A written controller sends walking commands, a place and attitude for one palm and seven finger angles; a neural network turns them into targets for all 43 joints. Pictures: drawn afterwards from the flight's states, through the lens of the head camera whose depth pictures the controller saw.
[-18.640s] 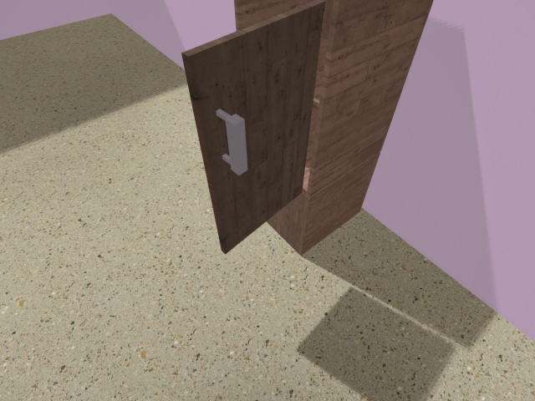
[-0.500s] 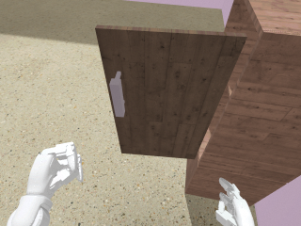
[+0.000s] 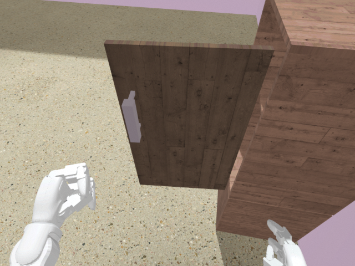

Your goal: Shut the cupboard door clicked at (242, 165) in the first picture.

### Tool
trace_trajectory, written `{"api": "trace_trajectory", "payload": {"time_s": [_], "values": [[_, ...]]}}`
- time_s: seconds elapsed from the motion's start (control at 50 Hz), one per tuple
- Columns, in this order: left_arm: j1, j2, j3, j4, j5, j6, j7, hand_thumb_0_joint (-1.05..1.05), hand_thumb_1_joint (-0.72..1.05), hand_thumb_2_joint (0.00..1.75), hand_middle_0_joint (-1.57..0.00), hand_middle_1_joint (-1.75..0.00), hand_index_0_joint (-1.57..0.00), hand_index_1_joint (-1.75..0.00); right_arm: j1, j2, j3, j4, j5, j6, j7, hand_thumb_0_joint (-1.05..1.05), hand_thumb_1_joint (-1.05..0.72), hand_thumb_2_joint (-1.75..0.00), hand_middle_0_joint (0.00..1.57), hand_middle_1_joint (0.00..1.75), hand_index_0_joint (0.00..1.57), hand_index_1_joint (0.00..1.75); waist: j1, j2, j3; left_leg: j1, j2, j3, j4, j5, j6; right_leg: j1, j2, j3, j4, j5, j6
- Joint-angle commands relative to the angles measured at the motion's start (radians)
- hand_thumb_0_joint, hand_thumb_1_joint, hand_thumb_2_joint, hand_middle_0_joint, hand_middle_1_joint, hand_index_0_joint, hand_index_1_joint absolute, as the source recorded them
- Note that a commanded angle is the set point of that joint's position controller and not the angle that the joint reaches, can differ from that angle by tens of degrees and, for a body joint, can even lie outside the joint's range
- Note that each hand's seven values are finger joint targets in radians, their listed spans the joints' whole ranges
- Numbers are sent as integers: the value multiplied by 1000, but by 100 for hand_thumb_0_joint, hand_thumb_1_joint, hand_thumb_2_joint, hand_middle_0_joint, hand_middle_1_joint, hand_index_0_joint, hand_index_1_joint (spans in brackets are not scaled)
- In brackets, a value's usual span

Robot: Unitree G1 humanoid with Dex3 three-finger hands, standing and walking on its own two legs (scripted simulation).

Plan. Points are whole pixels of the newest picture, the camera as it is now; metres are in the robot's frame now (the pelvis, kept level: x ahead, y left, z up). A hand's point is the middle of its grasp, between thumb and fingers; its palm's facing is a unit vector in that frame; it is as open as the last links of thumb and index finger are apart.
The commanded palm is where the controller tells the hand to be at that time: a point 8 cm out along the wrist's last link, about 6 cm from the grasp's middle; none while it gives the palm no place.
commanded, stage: raise the hand and make a fist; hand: left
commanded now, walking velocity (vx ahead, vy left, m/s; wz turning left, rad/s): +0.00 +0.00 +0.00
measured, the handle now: (134, 116) +0.45 +0.15 +0.09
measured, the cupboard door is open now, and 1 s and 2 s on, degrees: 96 96 94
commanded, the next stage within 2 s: bring the fist close to the handle in 0.02 s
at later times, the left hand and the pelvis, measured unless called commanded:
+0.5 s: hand (109, 172) +0.28 +0.17 +0.10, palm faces +0.03 -1.00 -0.05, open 3.1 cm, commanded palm +0.25 +0.21 +0.10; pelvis +0.00 -0.02 +0.00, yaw +0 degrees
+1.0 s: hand (132, 151) +0.33 +0.13 +0.10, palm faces +0.02 -1.00 -0.03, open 3.1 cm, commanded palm +0.31 +0.17 +0.10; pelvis +0.01 -0.02 +0.00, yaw -1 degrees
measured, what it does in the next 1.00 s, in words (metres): stands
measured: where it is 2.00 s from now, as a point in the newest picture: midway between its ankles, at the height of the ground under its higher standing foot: outside the picture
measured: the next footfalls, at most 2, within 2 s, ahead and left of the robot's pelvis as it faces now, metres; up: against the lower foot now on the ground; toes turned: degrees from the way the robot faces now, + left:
none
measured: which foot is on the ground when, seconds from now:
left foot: down 0.00-1.00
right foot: down 0.00-1.00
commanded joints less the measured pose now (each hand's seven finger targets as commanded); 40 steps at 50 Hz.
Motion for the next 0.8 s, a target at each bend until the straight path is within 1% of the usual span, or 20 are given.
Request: {"api": "trace_trajectory", "payload": {"time_s": [0.0,0.04,0.1,0.12,0.14,0.2,0.24,0.26,0.34,0.4,0.42,0.44,0.52,0.56,0.62,0.66,0.7,0.74,0.76,0.78], "values": [[-115,130,67,-214,-17,-69,-8,0,90,90,-130,-150,-130,-150,-97,-116,-45,-164,4,-67,-6,0,-90,-90,20,30,20,30,-1,17,-119,22,42,-66,-146,232,-52,82,-9,22,-90,147,-4],[-116,141,80,-213,-25,-68,-10,0,90,90,-130,-150,-130,-150,-97,-119,-43,-162,2,-68,-7,0,-90,-90,20,30,20,30,-1,-11,-119,9,38,-65,-140,222,-46,94,-10,30,-96,144,-3],[-124,134,74,-216,-25,-71,-9,0,90,90,-130,-150,-130,-150,-103,-115,-43,-164,4,-71,-9,0,-90,-90,20,30,20,30,-3,-5,-124,9,37,-59,-140,198,-42,87,-13,35,-103,120,1],[-142,126,66,-208,-27,-72,-10,0,90,90,-130,-150,-130,-150,-104,-115,-42,-161,3,-72,-9,0,-90,-90,20,30,20,30,-10,-19,-112,3,35,-55,-133,200,-39,85,-16,40,-106,129,5],[-147,157,99,-179,-30,-70,-8,0,90,90,-130,-150,-130,-150,-96,-119,-43,-153,1,-69,-12,0,-90,-90,20,30,20,30,-11,-56,-98,-17,36,-55,-125,197,-36,90,-16,50,-113,126,6],[-221,150,85,-151,-25,-74,-15,0,90,90,-130,-150,-130,-150,-104,-116,-41,-145,5,-65,-14,0,-90,-90,20,30,20,30,-19,-10,-100,-12,33,-47,-122,184,-35,78,-20,59,-116,110,7],[-283,167,88,-119,-24,-73,-16,0,90,90,-130,-150,-130,-150,-105,-121,-41,-137,5,-62,-19,0,-90,-90,20,30,20,30,-28,-42,-90,-25,32,-47,-114,168,-30,77,-22,71,-127,84,10],[-325,141,59,-123,-24,-76,-21,0,90,90,-130,-150,-130,-150,-111,-118,-39,-138,7,-63,-19,0,-90,-90,20,30,20,30,-31,-25,-110,-13,29,-45,-114,172,-28,81,-26,78,-129,90,12],[-383,181,88,-52,-24,-64,-21,0,90,90,-130,-150,-130,-150,-109,-122,-39,-127,7,-60,-23,0,-90,-90,20,30,20,30,-17,-32,-147,-22,27,-43,-111,181,-28,119,-34,97,-131,96,13],[-398,167,84,-22,-21,-56,-18,0,90,90,-130,-150,-130,-150,-110,-116,-41,-130,10,-56,-18,0,-90,-90,20,30,20,30,-6,-20,-178,-4,26,-34,-116,225,-31,145,-37,92,-121,170,13],[-379,155,82,-13,-23,-52,-16,0,90,90,-130,-150,-130,-150,-110,-115,-41,-135,8,-55,-16,0,-90,-90,20,30,20,30,-1,-30,-189,-4,26,-32,-117,241,-31,155,-37,89,-115,199,15],[-376,179,106,2,-22,-49,-11,0,90,90,-130,-150,-130,-150,-109,-119,-42,-134,7,-51,-14,0,-90,-90,20,30,20,30,2,-56,-191,-16,27,-32,-114,255,-31,172,-41,96,-115,223,18],[-389,141,81,-7,-16,-54,4,0,90,90,-130,-150,-130,-150,-107,-113,-45,-142,8,-42,-3,0,-90,-90,20,30,20,30,3,-26,-196,4,26,-17,-120,288,-34,169,-37,82,-102,284,17],[-399,121,59,-3,-7,-55,15,0,90,90,-130,-150,-130,-150,-103,-113,-45,-143,6,-39,1,0,-90,-90,20,30,20,30,-3,-45,-187,4,29,-17,-121,296,-32,166,-37,80,-102,298,19],[-477,115,33,-3,8,-63,33,0,90,90,-130,-150,-130,-150,-99,-117,-47,-135,7,-34,1,0,-90,-90,20,30,20,30,-21,-33,-170,14,30,-20,-122,268,-33,127,-32,75,-103,251,17],[-511,132,43,11,18,-63,49,0,90,90,-130,-150,-130,-150,-95,-120,-50,-131,6,-26,0,0,-90,-90,20,30,20,30,-27,-67,-186,12,32,-21,-121,252,-29,128,-30,80,-108,222,20],[-565,110,14,24,25,-64,58,0,90,90,-130,-150,-130,-150,-99,-116,-47,-125,7,-23,1,0,-90,-90,20,30,20,30,-32,-27,-179,27,33,-26,-128,240,-33,108,-27,71,-105,201,13],[-595,125,18,35,36,-65,73,0,90,90,-130,-150,-130,-150,-96,-119,-47,-118,4,-15,0,0,-90,-90,20,30,20,30,-31,-23,-201,37,35,-29,-126,260,-32,116,-27,70,-98,219,11],[-616,97,-6,31,39,-65,77,0,90,90,-130,-150,-130,-150,-93,-115,-47,-120,4,-13,3,0,-90,-90,20,30,20,30,-35,-34,-223,49,35,-30,-127,283,-32,128,-26,66,-90,247,11],[-606,92,-5,33,42,-67,82,0,90,90,-130,-150,-130,-150,-93,-112,-49,-120,4,-12,6,0,-90,-90,20,30,20,30,-23,-4,-240,65,36,-31,-130,305,-37,131,-24,60,-83,267,5]]}}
